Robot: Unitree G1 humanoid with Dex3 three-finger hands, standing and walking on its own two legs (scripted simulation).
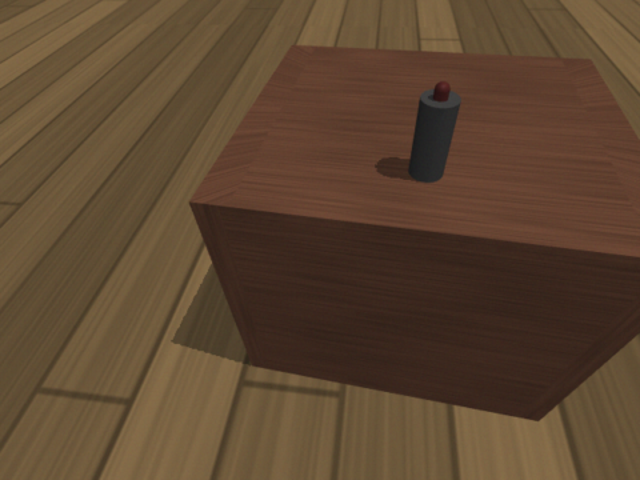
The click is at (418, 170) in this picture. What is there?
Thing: necked bottle
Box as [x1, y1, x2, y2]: [408, 81, 460, 182]
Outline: 444,81 439,82 434,89 427,90 423,92 420,96 408,170 413,178 420,181 430,182 435,181 441,177 456,119 460,97 456,93 450,91 449,85
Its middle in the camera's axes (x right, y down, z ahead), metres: +0.21 -0.21 +0.73
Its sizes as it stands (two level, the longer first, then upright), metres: 0.071 0.071 0.192
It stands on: a support 0.75 m high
